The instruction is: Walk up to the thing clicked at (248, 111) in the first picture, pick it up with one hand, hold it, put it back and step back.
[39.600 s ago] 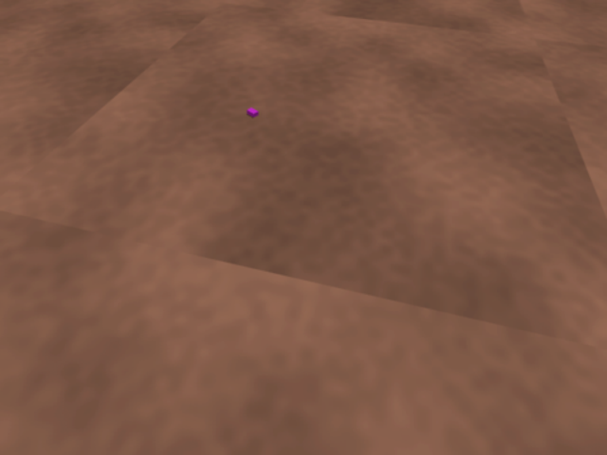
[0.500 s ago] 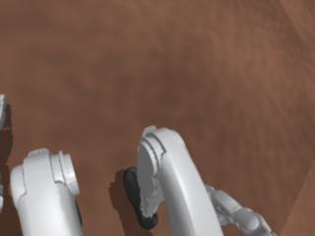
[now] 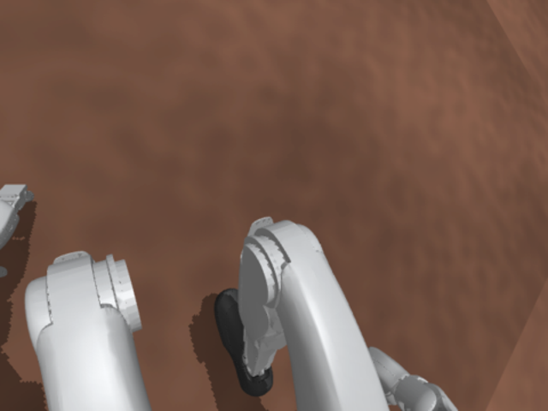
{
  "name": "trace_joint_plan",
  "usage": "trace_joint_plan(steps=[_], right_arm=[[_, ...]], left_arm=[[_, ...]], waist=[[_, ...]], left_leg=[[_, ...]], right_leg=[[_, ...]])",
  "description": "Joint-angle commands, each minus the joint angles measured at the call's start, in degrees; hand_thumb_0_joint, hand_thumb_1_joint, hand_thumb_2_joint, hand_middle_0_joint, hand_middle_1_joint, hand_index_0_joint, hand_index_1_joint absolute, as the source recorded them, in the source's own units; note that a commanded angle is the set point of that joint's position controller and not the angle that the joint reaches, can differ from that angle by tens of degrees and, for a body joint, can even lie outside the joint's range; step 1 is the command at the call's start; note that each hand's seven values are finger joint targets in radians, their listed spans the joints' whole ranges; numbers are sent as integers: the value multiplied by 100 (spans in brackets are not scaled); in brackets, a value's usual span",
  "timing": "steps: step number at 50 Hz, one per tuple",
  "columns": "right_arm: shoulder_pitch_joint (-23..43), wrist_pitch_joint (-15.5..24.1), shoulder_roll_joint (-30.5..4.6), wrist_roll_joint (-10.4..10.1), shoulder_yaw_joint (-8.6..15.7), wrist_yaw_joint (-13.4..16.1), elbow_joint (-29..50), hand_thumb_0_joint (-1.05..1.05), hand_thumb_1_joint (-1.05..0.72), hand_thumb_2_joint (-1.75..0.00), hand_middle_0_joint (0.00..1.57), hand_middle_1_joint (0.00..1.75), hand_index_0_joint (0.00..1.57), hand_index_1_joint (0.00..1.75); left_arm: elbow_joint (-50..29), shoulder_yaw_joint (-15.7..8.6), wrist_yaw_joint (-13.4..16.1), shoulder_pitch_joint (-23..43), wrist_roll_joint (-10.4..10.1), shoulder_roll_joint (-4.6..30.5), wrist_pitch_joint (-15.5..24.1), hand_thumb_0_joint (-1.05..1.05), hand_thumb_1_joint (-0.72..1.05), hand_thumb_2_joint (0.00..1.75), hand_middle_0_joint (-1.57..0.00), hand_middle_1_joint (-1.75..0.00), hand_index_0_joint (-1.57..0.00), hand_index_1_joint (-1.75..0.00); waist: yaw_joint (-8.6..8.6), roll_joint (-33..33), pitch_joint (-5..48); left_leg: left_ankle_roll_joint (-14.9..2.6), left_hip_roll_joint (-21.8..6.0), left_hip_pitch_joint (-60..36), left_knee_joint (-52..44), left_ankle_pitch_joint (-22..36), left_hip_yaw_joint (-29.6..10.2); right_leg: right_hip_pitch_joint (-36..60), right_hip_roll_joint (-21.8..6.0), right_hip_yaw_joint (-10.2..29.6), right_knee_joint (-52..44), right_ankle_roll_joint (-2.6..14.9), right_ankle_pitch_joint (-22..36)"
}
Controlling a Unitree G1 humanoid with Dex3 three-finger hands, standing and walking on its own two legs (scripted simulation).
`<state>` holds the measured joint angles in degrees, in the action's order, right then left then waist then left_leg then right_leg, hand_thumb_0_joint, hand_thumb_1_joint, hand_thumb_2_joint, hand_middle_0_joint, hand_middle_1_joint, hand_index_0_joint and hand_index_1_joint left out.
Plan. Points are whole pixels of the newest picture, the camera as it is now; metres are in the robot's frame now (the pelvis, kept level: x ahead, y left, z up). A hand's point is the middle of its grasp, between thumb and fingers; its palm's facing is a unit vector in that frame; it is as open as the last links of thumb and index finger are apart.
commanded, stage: close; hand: left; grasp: from above
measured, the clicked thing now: out of the picture +0.50 +0.43 -0.29
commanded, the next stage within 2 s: none
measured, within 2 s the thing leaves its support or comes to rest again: neither
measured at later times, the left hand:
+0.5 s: hand out of the picture +0.38 +0.32 -0.25, palm faces -0.53 -0.16 -0.83, open 10.7 cm
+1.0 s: hand out of the picture +0.39 +0.31 -0.25, palm faces -0.37 -0.08 -0.92, open 9.4 cm
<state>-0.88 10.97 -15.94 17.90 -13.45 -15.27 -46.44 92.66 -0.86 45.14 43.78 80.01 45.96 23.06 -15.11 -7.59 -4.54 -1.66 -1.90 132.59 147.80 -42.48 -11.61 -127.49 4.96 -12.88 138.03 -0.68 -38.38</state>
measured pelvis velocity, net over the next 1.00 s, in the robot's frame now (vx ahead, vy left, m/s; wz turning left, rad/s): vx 0.00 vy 0.00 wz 0.00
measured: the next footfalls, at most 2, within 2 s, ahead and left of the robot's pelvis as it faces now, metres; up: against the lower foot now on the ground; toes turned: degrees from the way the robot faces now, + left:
none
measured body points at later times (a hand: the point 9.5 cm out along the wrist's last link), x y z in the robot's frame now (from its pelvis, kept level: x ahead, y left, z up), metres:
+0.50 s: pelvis +0.00 +0.00 +0.00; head +0.25 +0.12 +0.35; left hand +0.40 +0.33 -0.20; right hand +0.09 -0.25 -0.08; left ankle +0.06 +0.12 -0.26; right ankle +0.11 -0.10 -0.26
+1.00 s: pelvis +0.00 +0.00 -0.01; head +0.23 +0.15 +0.35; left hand +0.40 +0.31 -0.20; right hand +0.13 -0.25 -0.07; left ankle +0.06 +0.12 -0.26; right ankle +0.11 -0.10 -0.26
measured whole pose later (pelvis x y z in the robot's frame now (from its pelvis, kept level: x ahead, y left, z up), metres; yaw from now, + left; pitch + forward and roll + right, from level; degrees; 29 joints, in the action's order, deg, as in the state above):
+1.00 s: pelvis +0.00 +0.00 -0.01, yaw +0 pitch +27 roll -13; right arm 0.9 15.5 -18.2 16.3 -11.6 -18.1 -43.8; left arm 95.3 -3.3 45.6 49.1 76.1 45.4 10.5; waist -17.4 -7.8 -3.3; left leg -2.5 -1.4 135.1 148.3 -41.5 -10.9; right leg -129.3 4.6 -12.3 138.6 -1.3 -38.3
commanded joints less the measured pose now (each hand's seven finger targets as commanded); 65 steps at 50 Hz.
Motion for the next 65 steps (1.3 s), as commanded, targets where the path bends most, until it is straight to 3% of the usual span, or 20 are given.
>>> trace_joint_plan(steps=[1,5,7,11,13,16,20,25,30,35,41,43,45,49,51,54,56,59,61,65], right_arm=[[-499,173,-1833,4,574,-29,1,0,-89,-89,20,30,20,30],[-490,325,-1924,-125,659,-214,34,0,-89,-90,20,30,20,30],[-550,403,-2051,-204,751,-291,228,0,-89,-90,20,30,20,30],[-815,476,-2068,-328,878,-369,258,0,-89,-90,20,30,20,30],[-983,461,-1931,-362,851,-333,319,0,-89,-90,20,30,20,30],[-1036,380,-1841,-374,820,-281,399,0,-90,-90,20,30,20,30],[-1164,154,-1977,-436,736,-175,509,0,-90,-90,20,30,20,30],[-1152,-70,-1913,-390,493,-33,606,0,-89,-90,20,30,20,30],[-739,-41,-1819,-170,354,83,543,0,-89,-90,20,30,20,30],[-602,95,-1936,28,439,120,203,0,-89,-89,20,30,20,30],[-593,300,-1943,-40,538,-60,70,0,-89,-89,20,30,20,30],[-553,383,-1984,-90,587,-166,92,0,-89,-89,20,30,20,30],[-567,423,-2084,-189,644,-209,253,0,-89,-89,20,30,20,30],[-896,502,-2077,-251,733,-311,257,0,-89,-90,20,30,20,30],[-984,479,-2024,-289,764,-275,354,0,-89,-90,20,30,20,30],[-1034,375,-1840,-294,696,-245,423,0,-89,-90,20,30,20,30],[-1073,277,-1946,-337,695,-193,524,0,-90,-90,20,30,20,30],[-1153,73,-1916,-354,622,-112,560,0,-89,-90,20,30,20,30],[-1145,25,-1936,-340,520,-78,669,0,-89,-90,20,30,20,30],[-1051,-101,-1854,-291,410,59,626,0,-89,-90,20,30,20,30]], left_arm=[[-549,-3,891,1527,-34,947,-544,0,-5,61,-49,-51,-46,-53],[-457,77,888,1814,-253,825,-1226,0,-5,61,-52,-46,-48,-50],[-646,-212,697,2147,-407,1093,-1406,0,-3,60,-54,-45,-50,-49],[262,-644,-57,1623,-683,1151,-1569,0,1,57,-57,-42,-53,-46],[252,-812,-469,1277,-840,1295,-1469,0,1,56,-55,-46,-52,-49],[-80,-479,-1058,1348,-1013,960,-1151,0,0,56,-52,-53,-51,-54],[-66,-294,-1397,1086,-1004,1125,-665,0,4,54,-53,-56,-53,-55],[-300,-509,-1225,890,-911,1378,77,0,8,52,-54,-52,-54,-51],[-427,-207,-596,1247,-504,1186,351,0,12,48,-55,-52,-57,-50],[-522,-49,258,1317,-142,1239,-9,0,19,41,-60,-44,-63,-41],[-649,0,783,1815,-261,1038,-822,0,21,40,-65,-34,-66,-34],[-446,97,694,1811,-316,908,-1119,0,21,39,-65,-35,-66,-34],[-669,-148,549,2154,-461,1178,-1279,0,23,38,-69,-31,-69,-32],[167,-634,-107,1655,-613,1374,-1435,0,27,34,-73,-28,-72,-29],[247,-785,-457,1360,-792,1429,-1343,0,30,31,-73,-31,-74,-30],[-116,-474,-979,1372,-937,1115,-1048,0,30,30,-70,-37,-73,-34],[-56,-403,-1165,1310,-911,1320,-884,0,32,29,-71,-38,-75,-34],[-66,-501,-1263,821,-970,1251,-515,0,36,29,-75,-34,-77,-32],[-147,-378,-1300,919,-903,1205,-245,0,36,28,-74,-34,-77,-31],[-289,-539,-1035,911,-737,1469,171,0,37,27,-75,-32,-78,-29]], waist=[[-150,2608,3365],[-239,2849,3356],[-296,2819,3331],[-286,2584,2920],[-125,2538,3257],[-237,2666,3556],[-271,2262,3553],[-102,1955,3475],[-240,2193,3251],[-182,2342,3068],[-246,2727,3391],[-278,2825,3210],[-267,2893,3374],[-324,2601,2924],[-165,2694,3228],[-243,2901,3659],[-252,2576,3603],[-107,2205,3430],[-201,2016,3203],[-86,2016,3479]], left_leg=[[189,-55,-2493,-1769,980,280],[183,-104,-2589,-1804,801,169],[134,-90,-2538,-1731,769,193],[137,-22,-2238,-1739,840,160],[106,27,-2225,-1685,1191,240],[134,37,-2575,-1603,1527,287],[55,55,-2329,-1417,1799,398],[25,35,-2247,-1460,1512,314],[87,-3,-2485,-1547,1124,243],[161,-57,-2429,-1690,725,310],[188,-90,-2581,-1764,927,208],[190,-110,-2589,-1800,771,130],[168,-87,-2629,-1803,831,144],[141,-3,-2298,-1761,963,156],[150,27,-2402,-1797,1211,176],[162,28,-2775,-1681,1682,246],[90,47,-2482,-1533,1658,326],[69,61,-2231,-1555,1656,362],[38,71,-2163,-1418,1540,360],[33,27,-2311,-1490,1425,286]], right_leg=[[1315,361,-118,-1129,311,851],[1017,231,-141,-957,305,912],[1133,190,-102,-1014,269,943],[1143,106,-102,-932,272,979],[1630,119,-38,-1002,266,1241],[1881,144,-94,-1003,267,1568],[2324,189,-71,-1185,212,1869],[2449,254,-126,-1334,189,1529],[1892,317,-230,-1198,230,1058],[1459,362,-159,-1271,306,518],[1312,278,-133,-1106,295,919],[1010,208,-183,-966,294,904],[1153,204,-124,-1005,299,970],[1198,115,-161,-975,257,1060],[1575,122,-118,-965,275,1245],[1950,158,-152,-960,251,1669],[2066,174,-115,-1089,234,1730],[2272,200,-129,-1269,235,1667],[2158,207,-148,-1289,220,1548],[2293,265,-132,-1278,196,1400]])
